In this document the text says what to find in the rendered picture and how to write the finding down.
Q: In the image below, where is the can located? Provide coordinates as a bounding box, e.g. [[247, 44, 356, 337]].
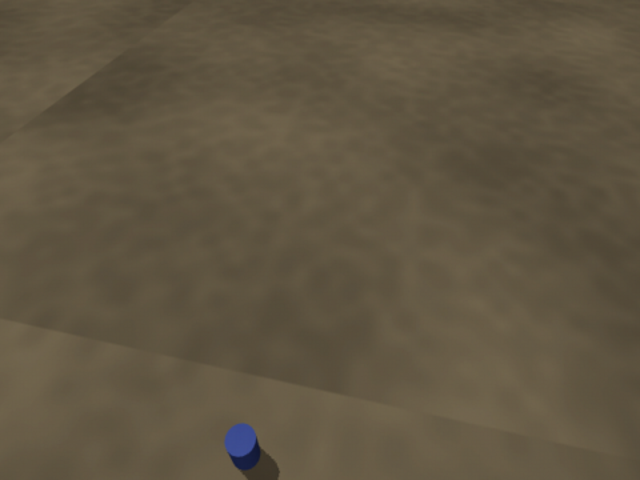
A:
[[225, 423, 260, 470]]

